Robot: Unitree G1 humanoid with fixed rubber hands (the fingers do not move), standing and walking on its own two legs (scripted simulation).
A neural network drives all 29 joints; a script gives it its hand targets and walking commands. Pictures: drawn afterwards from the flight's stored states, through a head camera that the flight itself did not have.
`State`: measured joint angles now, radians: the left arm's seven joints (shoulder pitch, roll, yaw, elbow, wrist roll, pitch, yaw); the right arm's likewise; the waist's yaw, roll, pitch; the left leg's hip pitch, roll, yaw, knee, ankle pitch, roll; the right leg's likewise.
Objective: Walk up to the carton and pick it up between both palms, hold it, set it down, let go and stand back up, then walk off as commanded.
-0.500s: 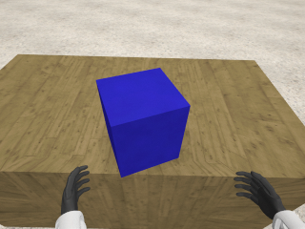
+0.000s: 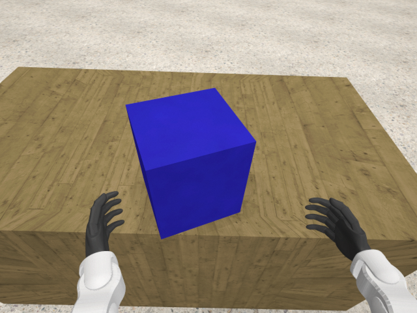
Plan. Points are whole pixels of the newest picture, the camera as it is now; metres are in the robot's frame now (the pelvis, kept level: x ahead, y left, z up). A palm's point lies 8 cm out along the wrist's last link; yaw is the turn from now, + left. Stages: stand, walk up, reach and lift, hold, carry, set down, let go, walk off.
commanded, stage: reach and lift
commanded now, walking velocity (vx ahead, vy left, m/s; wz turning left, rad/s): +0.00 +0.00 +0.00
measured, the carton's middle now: (188, 163) +0.43 +0.08 +0.03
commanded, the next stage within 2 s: none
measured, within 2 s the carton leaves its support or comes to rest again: neither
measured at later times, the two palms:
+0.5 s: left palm (90, 206) +0.26 +0.23 +0.10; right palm (336, 195) +0.32 -0.22 +0.08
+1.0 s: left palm (88, 177) +0.30 +0.23 +0.13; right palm (314, 156) +0.39 -0.18 +0.11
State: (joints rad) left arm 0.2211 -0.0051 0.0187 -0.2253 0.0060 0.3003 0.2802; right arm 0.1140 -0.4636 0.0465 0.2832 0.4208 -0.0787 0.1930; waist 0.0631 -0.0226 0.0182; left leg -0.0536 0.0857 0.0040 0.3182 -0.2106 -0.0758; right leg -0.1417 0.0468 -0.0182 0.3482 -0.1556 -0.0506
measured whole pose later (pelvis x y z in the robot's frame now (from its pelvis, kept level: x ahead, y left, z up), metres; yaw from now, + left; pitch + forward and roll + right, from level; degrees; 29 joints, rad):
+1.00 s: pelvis -0.01 +0.00 +0.00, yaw +0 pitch +2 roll +0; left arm -0.37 0.07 0.21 -0.05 -0.09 0.72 0.23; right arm -0.55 -0.49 0.10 0.54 0.45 0.27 0.11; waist 0.13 0.03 -0.03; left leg -0.17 0.09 -0.01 0.31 -0.18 -0.08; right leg -0.25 0.06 -0.01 0.32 -0.11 -0.05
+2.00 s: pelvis +0.00 +0.00 +0.00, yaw +1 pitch +13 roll -1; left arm -0.89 0.15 0.22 0.54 -0.13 0.51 0.22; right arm -1.10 -0.52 0.16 1.02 0.43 0.24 0.12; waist 0.23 0.05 -0.12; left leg -0.41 0.08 -0.03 0.36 -0.18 -0.08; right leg -0.45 0.05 -0.01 0.31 -0.09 -0.04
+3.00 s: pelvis +0.01 +0.00 -0.01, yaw +3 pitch +23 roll -1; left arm -0.85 -0.01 0.29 0.92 0.02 -0.08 0.17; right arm -1.08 -0.32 0.01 1.30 0.20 -0.15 0.08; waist 0.23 0.03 -0.22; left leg -0.62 0.08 -0.03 0.38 -0.16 -0.07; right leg -0.64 0.05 -0.04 0.31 -0.08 -0.04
